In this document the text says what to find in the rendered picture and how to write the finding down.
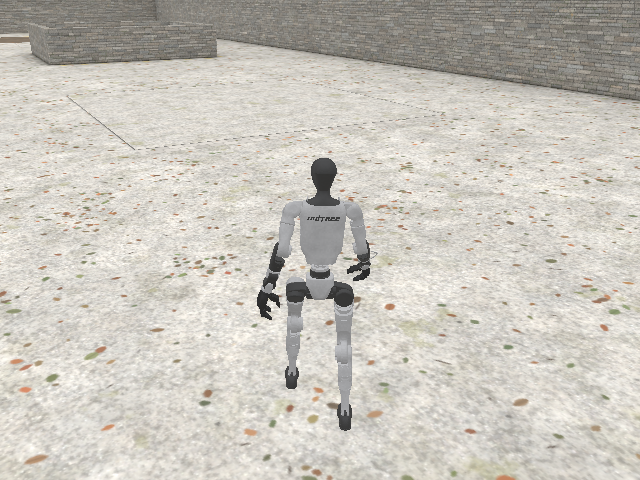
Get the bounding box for robot left forearm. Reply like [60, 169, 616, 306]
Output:
[261, 242, 285, 294]

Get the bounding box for left robot upper arm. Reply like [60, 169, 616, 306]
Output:
[276, 201, 303, 258]

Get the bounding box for right robot upper arm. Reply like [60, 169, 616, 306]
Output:
[343, 201, 368, 255]

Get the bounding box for robot left foot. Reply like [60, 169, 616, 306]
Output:
[285, 366, 299, 389]

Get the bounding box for robot left hand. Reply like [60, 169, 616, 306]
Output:
[257, 290, 280, 320]

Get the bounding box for robot right forearm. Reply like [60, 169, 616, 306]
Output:
[357, 240, 371, 270]

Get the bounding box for robot right hand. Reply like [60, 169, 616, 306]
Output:
[347, 263, 370, 281]

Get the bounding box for humanoid robot head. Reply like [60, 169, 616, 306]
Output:
[306, 158, 340, 206]

